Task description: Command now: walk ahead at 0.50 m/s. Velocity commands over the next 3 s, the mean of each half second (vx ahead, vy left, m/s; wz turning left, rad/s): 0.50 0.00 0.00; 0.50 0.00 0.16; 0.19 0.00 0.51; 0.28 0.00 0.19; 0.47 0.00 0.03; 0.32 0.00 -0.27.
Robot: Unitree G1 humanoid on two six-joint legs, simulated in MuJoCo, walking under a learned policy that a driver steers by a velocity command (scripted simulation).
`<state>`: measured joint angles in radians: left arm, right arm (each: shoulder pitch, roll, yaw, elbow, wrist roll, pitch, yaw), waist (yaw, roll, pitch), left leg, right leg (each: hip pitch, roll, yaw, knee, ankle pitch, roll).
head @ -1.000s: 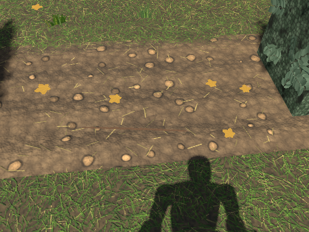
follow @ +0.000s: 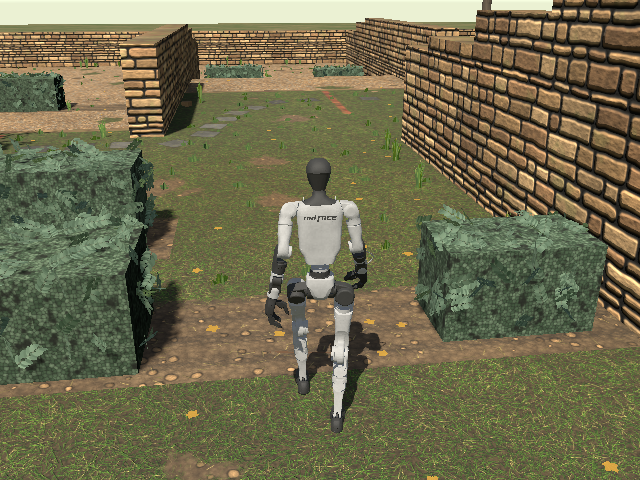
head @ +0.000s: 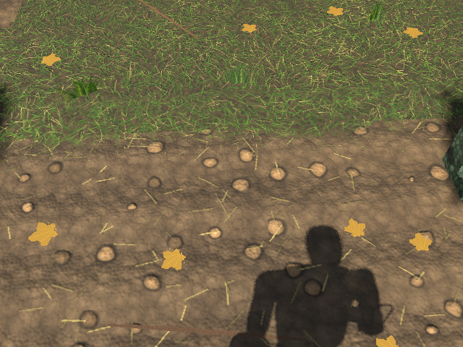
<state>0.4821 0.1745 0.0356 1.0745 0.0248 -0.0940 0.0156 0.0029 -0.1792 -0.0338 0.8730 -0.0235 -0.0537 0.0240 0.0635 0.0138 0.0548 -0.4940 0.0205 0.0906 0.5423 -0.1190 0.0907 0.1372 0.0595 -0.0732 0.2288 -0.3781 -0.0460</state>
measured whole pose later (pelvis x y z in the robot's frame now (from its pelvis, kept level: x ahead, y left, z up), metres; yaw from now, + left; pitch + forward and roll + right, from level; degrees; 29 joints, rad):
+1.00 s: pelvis +0.52 -0.02 +0.01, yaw +7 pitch +0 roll -1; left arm 0.42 0.18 0.04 1.04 0.01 -0.11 0.01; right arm 0.15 -0.21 -0.05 0.93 -0.02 -0.02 0.04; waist 0.02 0.04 0.04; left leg -0.65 0.08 0.02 0.77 0.01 0.05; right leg 0.05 0.07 -0.20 0.18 -0.25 -0.08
